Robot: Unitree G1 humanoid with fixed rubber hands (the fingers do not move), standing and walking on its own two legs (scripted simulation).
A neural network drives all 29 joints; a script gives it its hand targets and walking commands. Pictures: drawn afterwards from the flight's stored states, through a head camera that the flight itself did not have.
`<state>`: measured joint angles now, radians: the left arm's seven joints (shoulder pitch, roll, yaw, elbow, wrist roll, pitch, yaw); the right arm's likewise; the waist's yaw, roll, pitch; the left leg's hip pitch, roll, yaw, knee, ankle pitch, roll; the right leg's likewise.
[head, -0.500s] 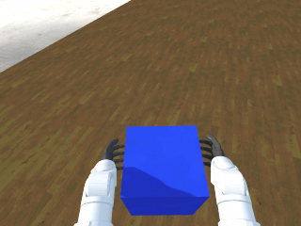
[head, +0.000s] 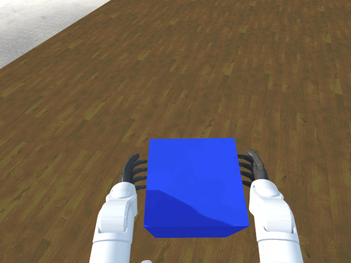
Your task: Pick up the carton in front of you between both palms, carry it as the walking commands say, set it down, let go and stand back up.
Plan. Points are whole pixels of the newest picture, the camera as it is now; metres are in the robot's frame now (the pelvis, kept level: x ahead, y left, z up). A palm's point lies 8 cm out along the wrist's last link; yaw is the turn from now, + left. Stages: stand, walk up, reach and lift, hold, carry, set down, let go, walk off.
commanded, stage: carry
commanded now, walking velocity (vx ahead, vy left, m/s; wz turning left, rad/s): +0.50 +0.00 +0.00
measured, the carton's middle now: (191, 192) +0.31 +0.00 -0.07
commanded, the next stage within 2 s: none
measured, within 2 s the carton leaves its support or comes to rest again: neither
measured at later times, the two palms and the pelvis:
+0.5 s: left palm (134, 120) +0.50 +0.16 +0.02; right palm (234, 121) +0.49 -0.13 +0.02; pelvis +0.21 +0.03 -0.01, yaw -2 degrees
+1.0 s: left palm (137, 111) +0.54 +0.16 +0.02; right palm (232, 109) +0.54 -0.13 +0.02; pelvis +0.26 +0.02 -0.02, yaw -1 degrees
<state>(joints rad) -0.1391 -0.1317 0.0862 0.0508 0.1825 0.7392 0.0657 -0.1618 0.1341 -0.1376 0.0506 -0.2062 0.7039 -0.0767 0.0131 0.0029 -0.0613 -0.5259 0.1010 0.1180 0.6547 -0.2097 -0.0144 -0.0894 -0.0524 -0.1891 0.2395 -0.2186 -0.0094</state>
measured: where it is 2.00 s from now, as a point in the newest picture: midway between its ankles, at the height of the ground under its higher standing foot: outside the picture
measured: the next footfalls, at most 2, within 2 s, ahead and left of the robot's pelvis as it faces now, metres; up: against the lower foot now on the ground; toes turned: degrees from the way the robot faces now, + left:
left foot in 0.12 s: +0.23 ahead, +0.14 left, +0.00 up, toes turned -3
right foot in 0.42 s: +0.26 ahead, -0.09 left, +0.00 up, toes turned +9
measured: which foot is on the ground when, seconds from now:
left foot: up 0.00-0.10, down 0.12-1.00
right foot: down 0.00-0.12, up 0.14-0.40, down 0.42-1.00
